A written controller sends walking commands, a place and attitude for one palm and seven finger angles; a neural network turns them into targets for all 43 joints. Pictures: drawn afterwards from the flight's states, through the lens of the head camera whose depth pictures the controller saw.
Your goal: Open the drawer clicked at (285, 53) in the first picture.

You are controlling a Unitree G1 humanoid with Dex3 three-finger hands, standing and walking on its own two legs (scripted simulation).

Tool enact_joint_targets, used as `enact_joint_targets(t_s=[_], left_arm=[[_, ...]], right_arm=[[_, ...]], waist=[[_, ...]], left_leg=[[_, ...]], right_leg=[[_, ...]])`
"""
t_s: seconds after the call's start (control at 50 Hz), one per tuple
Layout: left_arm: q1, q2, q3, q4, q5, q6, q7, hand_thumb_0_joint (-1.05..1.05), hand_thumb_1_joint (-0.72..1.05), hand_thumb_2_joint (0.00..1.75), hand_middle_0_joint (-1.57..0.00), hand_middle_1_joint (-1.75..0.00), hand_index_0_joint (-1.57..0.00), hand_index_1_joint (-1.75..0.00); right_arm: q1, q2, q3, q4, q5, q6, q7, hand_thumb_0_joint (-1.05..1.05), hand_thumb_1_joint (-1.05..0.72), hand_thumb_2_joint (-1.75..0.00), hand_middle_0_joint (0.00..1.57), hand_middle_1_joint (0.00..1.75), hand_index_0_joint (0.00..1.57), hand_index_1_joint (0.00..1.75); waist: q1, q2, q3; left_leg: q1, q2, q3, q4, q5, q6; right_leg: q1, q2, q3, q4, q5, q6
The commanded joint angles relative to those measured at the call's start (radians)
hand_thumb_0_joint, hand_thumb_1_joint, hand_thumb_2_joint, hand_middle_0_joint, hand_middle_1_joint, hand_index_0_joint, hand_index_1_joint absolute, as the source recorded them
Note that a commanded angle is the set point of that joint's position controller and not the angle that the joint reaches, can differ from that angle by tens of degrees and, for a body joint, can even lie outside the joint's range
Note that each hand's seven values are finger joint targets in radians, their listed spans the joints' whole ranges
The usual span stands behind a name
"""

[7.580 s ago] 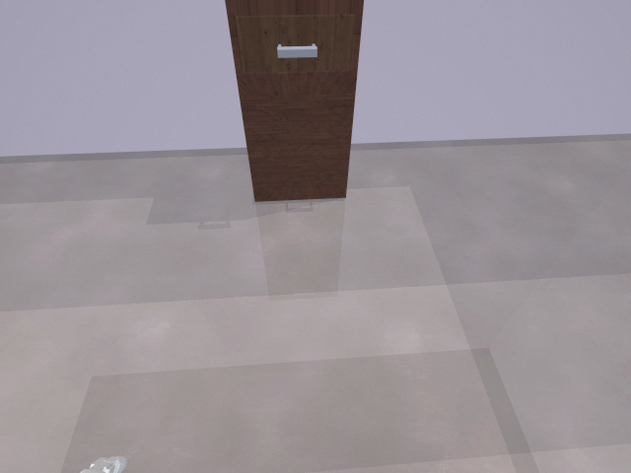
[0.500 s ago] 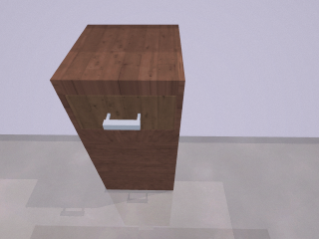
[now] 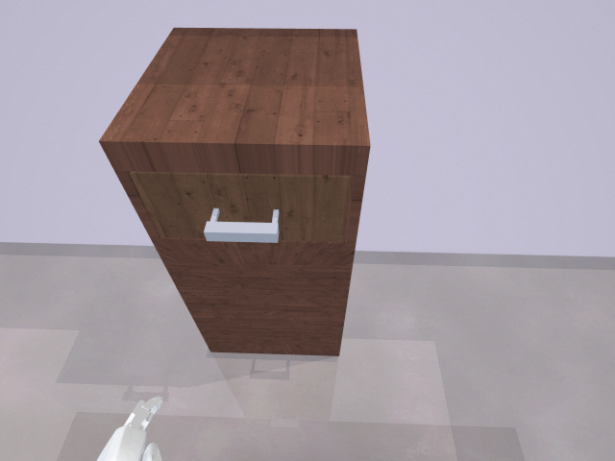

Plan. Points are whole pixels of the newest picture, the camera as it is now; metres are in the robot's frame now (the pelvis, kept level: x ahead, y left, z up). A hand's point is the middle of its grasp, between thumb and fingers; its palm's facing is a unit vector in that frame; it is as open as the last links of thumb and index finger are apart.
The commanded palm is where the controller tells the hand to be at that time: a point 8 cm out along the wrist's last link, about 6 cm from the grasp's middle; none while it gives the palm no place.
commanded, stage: raise the hand with hooked fingers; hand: left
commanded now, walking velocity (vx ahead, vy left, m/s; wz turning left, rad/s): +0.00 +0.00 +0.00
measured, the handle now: (244, 222) +0.52 +0.15 -0.05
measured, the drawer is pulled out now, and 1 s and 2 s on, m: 0.00 0.00 0.00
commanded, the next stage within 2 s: move the hooked fingers above the handle in 1.76 s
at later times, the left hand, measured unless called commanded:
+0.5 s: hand (142, 412) +0.19 +0.23 -0.04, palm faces +0.09 -0.07 -0.99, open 9.8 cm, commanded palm +0.16 +0.22 +0.02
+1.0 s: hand (131, 339) +0.26 +0.24 +0.03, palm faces +0.08 -0.11 -0.99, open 12.7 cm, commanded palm +0.23 +0.24 +0.09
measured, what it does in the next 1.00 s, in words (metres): stands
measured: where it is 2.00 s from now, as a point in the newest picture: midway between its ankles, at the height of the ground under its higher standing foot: outside the picture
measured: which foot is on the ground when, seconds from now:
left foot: down 0.00-1.00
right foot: down 0.00-1.00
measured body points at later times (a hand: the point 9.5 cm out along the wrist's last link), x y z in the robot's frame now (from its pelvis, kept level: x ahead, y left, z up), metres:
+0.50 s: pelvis -0.03 -0.03 -0.05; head +0.01 -0.05 +0.40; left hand +0.18 +0.23 +0.02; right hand +0.22 -0.22 -0.14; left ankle -0.01 +0.09 -0.73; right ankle -0.03 -0.10 -0.73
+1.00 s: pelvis -0.01 +0.00 -0.01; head +0.02 -0.02 +0.44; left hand +0.25 +0.24 +0.08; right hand +0.18 -0.24 -0.12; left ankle -0.01 +0.09 -0.73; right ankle -0.03 -0.10 -0.73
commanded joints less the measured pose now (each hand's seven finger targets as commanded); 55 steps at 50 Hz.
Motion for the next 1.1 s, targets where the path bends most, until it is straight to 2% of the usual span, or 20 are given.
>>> enact_joint_targets(t_s=[0.0, 0.02, 0.04, 0.06, 0.08, 0.12, 0.18, 0.2, 0.24, 0.28, 0.3, 0.34, 0.4, 0.46, 0.54, 0.6, 0.72, 0.8, 0.84, 1.08], left_arm=[[0.058, 0.111, 0.023, -0.26, 0.383, -0.028, 0.11, 0.0, 0.71, 0.82, -0.21, -0.42, -0.21, -0.42], [0.134, 0.116, 0.04, -0.2, 0.49, -0.037, 0.137, 0.0, 0.69, 0.81, -0.22, -0.43, -0.22, -0.43], [0.191, 0.055, -0.003, -0.13, 0.57, -0.044, 0.154, 0.0, 0.67, 0.8, -0.22, -0.45, -0.22, -0.45], [0.229, 0.011, -0.033, -0.095, 0.63, -0.063, 0.161, 0.0, 0.64, 0.79, -0.22, -0.47, -0.22, -0.47], [0.222, 0.029, -0.021, -0.126, 0.676, -0.098, 0.169, 0.0, 0.62, 0.78, -0.22, -0.48, -0.22, -0.48], [0.183, 0.126, 0.054, -0.236, 0.745, -0.16, 0.198, 0.0, 0.57, 0.76, -0.22, -0.51, -0.22, -0.51], [0.059, 0.228, 0.155, -0.371, 0.828, -0.211, 0.276, 0.0, 0.5, 0.73, -0.23, -0.55, -0.23, -0.55], [-0.018, 0.262, 0.192, -0.412, 0.843, -0.22, 0.307, 0.0, 0.48, 0.72, -0.23, -0.57, -0.23, -0.57], [-0.166, 0.252, 0.193, -0.489, 0.832, -0.224, 0.36, 0.0, 0.43, 0.7, -0.23, -0.6, -0.23, -0.6], [-0.303, 0.265, 0.189, -0.53, 0.815, -0.23, 0.391, 0.0, 0.39, 0.68, -0.24, -0.63, -0.24, -0.63], [-0.356, 0.28, 0.189, -0.544, 0.809, -0.225, 0.398, 0.0, 0.36, 0.67, -0.24, -0.64, -0.24, -0.64], [-0.38, 0.245, 0.129, -0.515, 0.786, -0.202, 0.383, 0.0, 0.32, 0.65, -0.24, -0.68, -0.24, -0.68], [-0.366, 0.242, 0.098, -0.449, 0.744, -0.126, 0.316, 0.0, 0.25, 0.62, -0.25, -0.72, -0.25, -0.72], [-0.324, 0.265, 0.09, -0.401, 0.715, -0.057, 0.223, 0.0, 0.18, 0.59, -0.25, -0.76, -0.25, -0.76], [-0.243, 0.28, 0.116, -0.368, 0.697, -0.055, 0.133, 0.0, 0.08, 0.55, -0.26, -0.82, -0.26, -0.82], [-0.219, 0.299, 0.162, -0.385, 0.701, -0.101, 0.126, 0.0, 0.01, 0.52, -0.26, -0.87, -0.26, -0.87], [-0.324, 0.315, 0.195, -0.453, 0.708, -0.156, 0.187, 0.0, -0.13, 0.46, -0.27, -0.96, -0.27, -0.96], [-0.378, 0.295, 0.17, -0.44, 0.698, -0.13, 0.197, 0.0, -0.22, 0.42, -0.28, -1.02, -0.28, -1.02], [-0.417, 0.298, 0.148, -0.459, 0.694, -0.114, 0.183, 0.0, -0.27, 0.4, -0.28, -1.05, -0.28, -1.05], [-0.575, 0.338, 0.121, -0.432, 0.688, -0.032, 0.036, 0.0, -0.5, 0.3, -0.3, -1.2, -0.3, -1.2]], right_arm=[[-0.201, -0.188, -0.05, -0.311, -0.053, -0.016, 0.028, 0.0, -0.9, -0.9, 0.2, 0.3, 0.2, 0.3], [-0.209, -0.182, -0.061, -0.325, -0.067, 0.032, 0.043, 0.0, -0.9, -0.9, 0.2, 0.3, 0.2, 0.3], [-0.24, -0.175, -0.064, -0.344, -0.076, 0.08, 0.059, 0.0, -0.9, -0.9, 0.2, 0.3, 0.2, 0.3], [-0.257, -0.169, -0.067, -0.367, -0.073, 0.114, 0.078, 0.0, -0.9, -0.9, 0.2, 0.3, 0.2, 0.3], [-0.286, -0.169, -0.069, -0.397, -0.067, 0.137, 0.094, 0.0, -0.9, -0.9, 0.2, 0.3, 0.2, 0.3], [-0.334, -0.165, -0.062, -0.445, -0.061, 0.173, 0.115, 0.0, -0.9, -0.9, 0.2, 0.3, 0.2, 0.3], [-0.334, -0.147, -0.058, -0.496, -0.084, 0.217, 0.117, 0.0, -0.9, -0.9, 0.2, 0.3, 0.2, 0.3], [-0.324, -0.142, -0.059, -0.496, -0.094, 0.232, 0.114, 0.0, -0.9, -0.9, 0.2, 0.3, 0.2, 0.3], [-0.329, -0.136, -0.064, -0.512, -0.1, 0.251, 0.105, 0.0, -0.9, -0.9, 0.2, 0.3, 0.2, 0.3], [-0.333, -0.136, -0.064, -0.507, -0.102, 0.253, 0.094, 0.0, -0.9, -0.9, 0.2, 0.3, 0.2, 0.3], [-0.333, -0.135, -0.062, -0.502, -0.103, 0.254, 0.086, 0.0, -0.9, -0.9, 0.2, 0.3, 0.2, 0.3], [-0.338, -0.137, -0.056, -0.495, -0.099, 0.251, 0.077, 0.0, -0.9, -0.9, 0.2, 0.3, 0.2, 0.3], [-0.36, -0.135, -0.039, -0.486, -0.086, 0.262, 0.058, 0.0, -0.9, -0.9, 0.2, 0.3, 0.2, 0.3], [-0.358, -0.129, -0.02, -0.477, -0.071, 0.277, 0.042, 0.0, -0.9, -0.9, 0.2, 0.3, 0.2, 0.3], [-0.353, -0.127, -0.001, -0.465, -0.061, 0.278, 0.04, 0.0, -0.9, -0.9, 0.2, 0.3, 0.2, 0.3], [-0.343, -0.13, -0.006, -0.458, -0.068, 0.271, 0.045, 0.0, -0.9, -0.9, 0.2, 0.3, 0.2, 0.3], [-0.309, -0.139, -0.038, -0.447, -0.07, 0.269, 0.058, 0.0, -0.9, -0.9, 0.2, 0.3, 0.2, 0.3], [-0.302, -0.152, -0.055, -0.435, -0.059, 0.275, 0.063, 0.0, -0.9, -0.9, 0.2, 0.3, 0.2, 0.3], [-0.3, -0.157, -0.06, -0.431, -0.054, 0.278, 0.062, 0.0, -0.9, -0.9, 0.2, 0.3, 0.2, 0.3], [-0.308, -0.152, -0.036, -0.428, -0.026, 0.323, 0.066, 0.0, -0.9, -0.9, 0.2, 0.3, 0.2, 0.3]], waist=[[0.048, 0.0, -0.179], [0.064, -0.109, -0.188], [0.075, -0.248, -0.124], [0.089, -0.302, -0.079], [0.109, -0.293, -0.086], [0.152, -0.192, -0.155], [0.148, -0.029, -0.262], [0.138, -0.031, -0.282], [0.097, 0.052, -0.339], [0.053, 0.068, -0.37], [0.033, 0.045, -0.346], [0.013, 0.07, -0.332], [0.015, 0.026, -0.323], [0.045, -0.048, -0.314], [0.078, -0.041, -0.258], [0.097, -0.028, -0.263], [0.084, 0.024, -0.306], [0.064, 0.012, -0.307], [0.067, 0.041, -0.324], [0.077, 0.047, -0.257]], left_leg=[[-0.065, 0.048, -0.117, 0.094, 0.268, -0.023], [-0.113, 0.042, -0.105, 0.132, 0.304, -0.022], [-0.231, 0.038, -0.098, 0.148, 0.227, -0.029], [-0.309, 0.033, -0.086, 0.161, 0.142, -0.032], [-0.347, 0.027, -0.079, 0.174, 0.084, -0.033], [-0.374, 0.009, -0.068, 0.204, 0.06, -0.029], [-0.329, -0.005, -0.063, 0.285, 0.066, -0.018], [-0.333, -0.009, -0.074, 0.317, 0.053, -0.017], [-0.278, -0.009, -0.088, 0.372, 0.028, -0.01], [-0.251, -0.006, -0.103, 0.427, 0.002, -0.004], [-0.255, -0.006, -0.113, 0.444, -0.021, -0.001], [-0.25, -0.005, -0.108, 0.433, -0.039, 0.003], [-0.272, -0.003, -0.097, 0.375, -0.008, 0.01], [-0.277, -0.001, -0.084, 0.293, 0.027, 0.007], [-0.247, 0.006, -0.082, 0.207, 0.081, -0.003], [-0.213, 0.012, -0.085, 0.172, 0.131, -0.002], [-0.142, 0.011, -0.084, 0.159, 0.171, -0.001], [-0.097, 0.018, -0.088, 0.154, 0.213, -0.001], [-0.063, 0.022, -0.088, 0.139, 0.23, -0.002], [0.071, 0.055, -0.113, 0.042, 0.41, -0.024]], right_leg=[[-0.115, 0.065, 0.065, -0.073, 0.139, -0.047], [-0.119, 0.081, 0.075, -0.025, 0.255, -0.05], [-0.169, 0.081, 0.084, 0.004, 0.221, -0.046], [-0.2, 0.074, 0.092, 0.009, 0.165, -0.044], [-0.214, 0.07, 0.115, 0.015, 0.117, -0.046], [-0.187, 0.054, 0.159, 0.05, 0.116, -0.053], [-0.252, 0.056, 0.18, 0.104, 0.107, -0.055], [-0.292, 0.056, 0.19, 0.118, 0.071, -0.055], [-0.368, 0.051, 0.213, 0.124, 0.015, -0.052], [-0.431, 0.044, 0.225, 0.123, -0.022, -0.045], [-0.451, 0.047, 0.237, 0.106, -0.06, -0.042], [-0.434, 0.047, 0.207, 0.092, -0.056, -0.037], [-0.289, 0.051, 0.177, 0.059, 0.059, -0.023], [-0.137, 0.039, 0.179, 0.008, 0.15, -0.007], [-0.045, 0.038, 0.156, -0.015, 0.247, -0.006], [-0.007, 0.044, 0.126, -0.013, 0.307, -0.013], [-0.027, 0.045, 0.1, -0.009, 0.311, -0.018], [-0.052, 0.055, 0.065, -0.008, 0.314, -0.019], [-0.045, 0.053, 0.054, -0.013, 0.31, -0.019], [-0.002, 0.064, 0.008, -0.08, 0.313, -0.018]])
